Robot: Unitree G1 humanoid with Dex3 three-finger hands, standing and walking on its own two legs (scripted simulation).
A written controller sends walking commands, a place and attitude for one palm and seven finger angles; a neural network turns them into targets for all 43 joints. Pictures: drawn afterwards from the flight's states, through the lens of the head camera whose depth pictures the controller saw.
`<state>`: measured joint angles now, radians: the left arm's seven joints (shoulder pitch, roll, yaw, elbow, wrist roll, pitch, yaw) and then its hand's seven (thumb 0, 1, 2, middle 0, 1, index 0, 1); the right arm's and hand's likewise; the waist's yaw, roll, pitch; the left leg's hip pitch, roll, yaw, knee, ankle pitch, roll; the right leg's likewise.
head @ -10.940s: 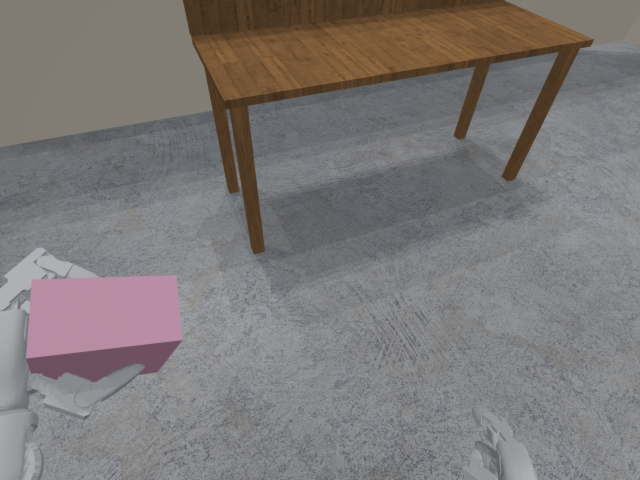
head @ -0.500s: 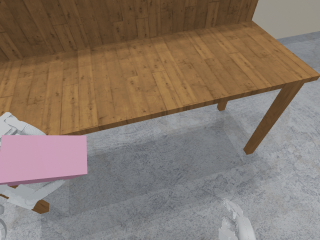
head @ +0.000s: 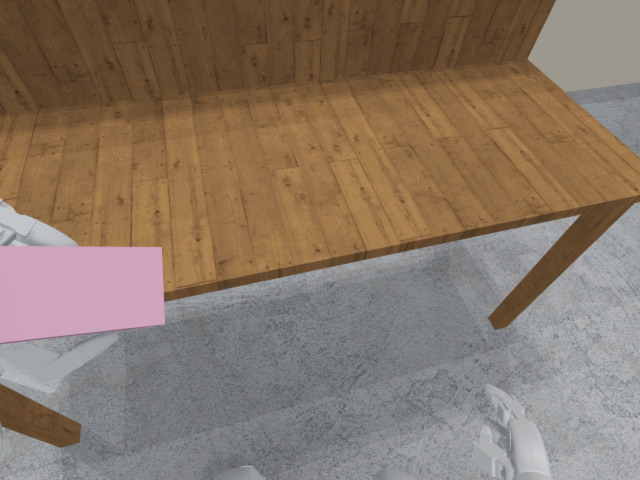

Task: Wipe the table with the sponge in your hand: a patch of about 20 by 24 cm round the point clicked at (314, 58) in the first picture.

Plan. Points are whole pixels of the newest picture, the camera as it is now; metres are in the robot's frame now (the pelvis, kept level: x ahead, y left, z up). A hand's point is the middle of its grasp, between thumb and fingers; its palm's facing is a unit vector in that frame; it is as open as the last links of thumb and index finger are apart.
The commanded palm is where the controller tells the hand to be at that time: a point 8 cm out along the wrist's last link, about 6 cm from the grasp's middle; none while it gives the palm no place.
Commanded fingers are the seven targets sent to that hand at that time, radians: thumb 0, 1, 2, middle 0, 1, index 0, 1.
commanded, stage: come to a stop and stand still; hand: left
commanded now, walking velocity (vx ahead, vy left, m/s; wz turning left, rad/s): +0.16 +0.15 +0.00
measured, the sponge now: (96, 296) +0.24 +0.22 +0.16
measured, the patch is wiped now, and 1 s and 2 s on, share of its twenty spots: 0.00 0.00 0.00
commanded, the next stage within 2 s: look again from close up in 1.08 s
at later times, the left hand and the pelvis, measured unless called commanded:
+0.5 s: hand (20, 281) +0.23 +0.26 +0.19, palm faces +0.41 -0.77 -0.49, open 10.6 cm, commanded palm +0.15 +0.28 +0.19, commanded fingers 0.00 0.10 1.30 -1.20 -1.60 -1.20 -1.60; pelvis -0.01 +0.00 +0.00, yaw +0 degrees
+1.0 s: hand out of the picture +0.17 +0.30 +0.19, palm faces +0.46 -0.82 -0.34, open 10.6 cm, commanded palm +0.11 +0.32 +0.19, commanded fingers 0.00 0.10 1.30 -1.20 -1.60 -1.20 -1.60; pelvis -0.05 +0.04 +0.01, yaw +0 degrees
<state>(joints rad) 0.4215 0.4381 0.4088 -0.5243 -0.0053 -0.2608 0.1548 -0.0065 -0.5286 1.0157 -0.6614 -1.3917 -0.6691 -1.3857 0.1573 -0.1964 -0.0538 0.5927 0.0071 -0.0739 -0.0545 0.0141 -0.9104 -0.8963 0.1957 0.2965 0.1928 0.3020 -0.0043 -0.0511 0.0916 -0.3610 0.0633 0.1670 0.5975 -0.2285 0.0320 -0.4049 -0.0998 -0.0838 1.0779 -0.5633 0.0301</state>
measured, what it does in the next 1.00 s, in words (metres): steps on the spot: right foot, then left foot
